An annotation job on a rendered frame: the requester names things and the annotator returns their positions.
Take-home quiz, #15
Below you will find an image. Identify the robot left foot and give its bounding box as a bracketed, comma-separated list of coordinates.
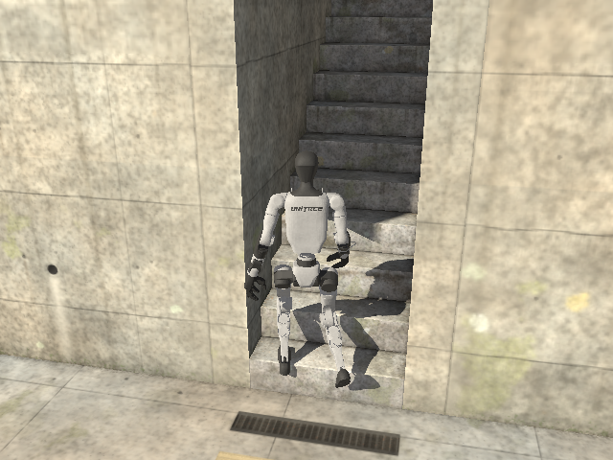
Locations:
[278, 345, 291, 376]

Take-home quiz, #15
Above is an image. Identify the right robot upper arm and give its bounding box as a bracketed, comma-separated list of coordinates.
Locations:
[327, 193, 349, 245]

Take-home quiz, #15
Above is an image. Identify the right robot forearm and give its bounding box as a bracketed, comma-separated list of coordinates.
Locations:
[337, 231, 351, 259]

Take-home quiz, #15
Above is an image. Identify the robot foot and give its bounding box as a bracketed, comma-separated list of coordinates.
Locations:
[278, 345, 291, 376]
[335, 369, 351, 388]

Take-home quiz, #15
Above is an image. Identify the robot left hand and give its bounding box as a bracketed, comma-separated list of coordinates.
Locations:
[244, 273, 266, 301]

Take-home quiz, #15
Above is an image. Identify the left robot upper arm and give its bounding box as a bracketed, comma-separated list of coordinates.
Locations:
[260, 193, 287, 246]

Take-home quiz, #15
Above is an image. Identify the left robot forearm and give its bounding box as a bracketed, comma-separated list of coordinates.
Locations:
[247, 231, 268, 277]

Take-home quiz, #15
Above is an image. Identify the robot right foot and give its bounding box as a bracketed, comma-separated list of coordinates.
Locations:
[335, 369, 351, 388]

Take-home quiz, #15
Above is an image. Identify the robot right hand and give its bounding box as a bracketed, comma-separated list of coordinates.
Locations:
[327, 252, 349, 268]

